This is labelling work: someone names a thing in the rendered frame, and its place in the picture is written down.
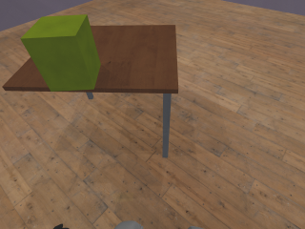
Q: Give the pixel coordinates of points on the carton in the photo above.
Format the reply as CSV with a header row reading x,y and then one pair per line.
x,y
62,48

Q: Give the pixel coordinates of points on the table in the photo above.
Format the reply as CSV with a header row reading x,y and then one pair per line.
x,y
135,59

